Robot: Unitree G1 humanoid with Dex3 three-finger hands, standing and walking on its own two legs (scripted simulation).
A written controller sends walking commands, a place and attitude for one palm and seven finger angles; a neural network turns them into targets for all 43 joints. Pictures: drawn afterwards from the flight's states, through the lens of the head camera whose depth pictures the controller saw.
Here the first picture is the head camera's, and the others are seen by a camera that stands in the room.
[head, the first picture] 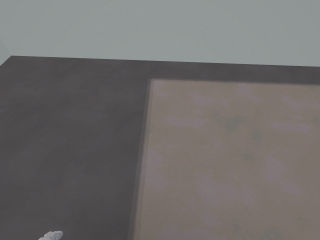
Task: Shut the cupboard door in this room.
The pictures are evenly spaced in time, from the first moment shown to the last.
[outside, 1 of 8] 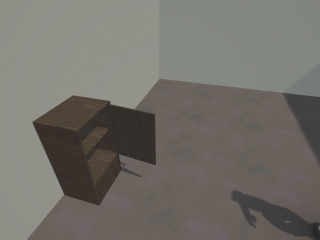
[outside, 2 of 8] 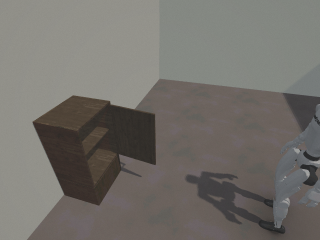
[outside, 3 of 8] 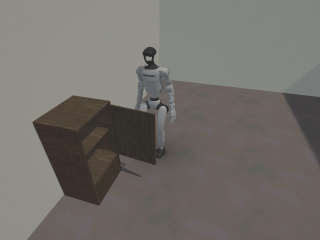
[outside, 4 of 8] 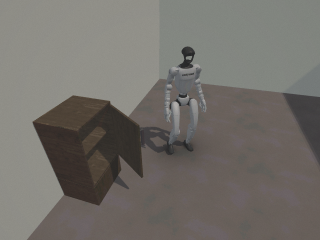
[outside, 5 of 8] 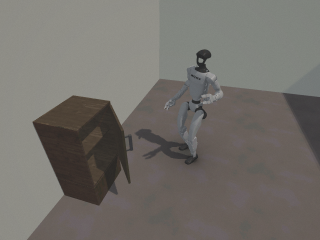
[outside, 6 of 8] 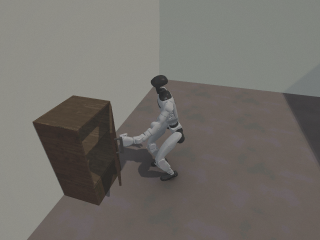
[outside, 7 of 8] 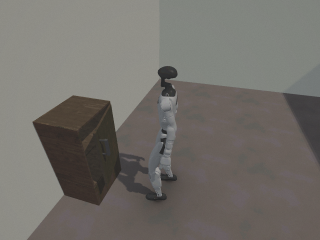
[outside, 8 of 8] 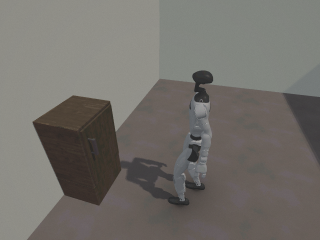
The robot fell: no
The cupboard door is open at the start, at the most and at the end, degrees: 85 85 0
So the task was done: yes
